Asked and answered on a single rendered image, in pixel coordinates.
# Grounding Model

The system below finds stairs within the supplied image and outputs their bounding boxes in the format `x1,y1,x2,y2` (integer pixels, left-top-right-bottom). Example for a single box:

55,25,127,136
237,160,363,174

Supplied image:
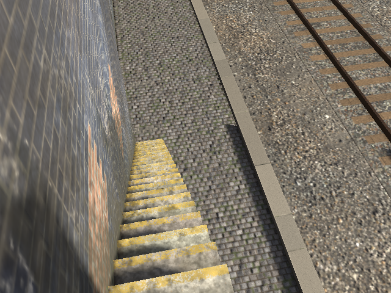
108,139,234,293

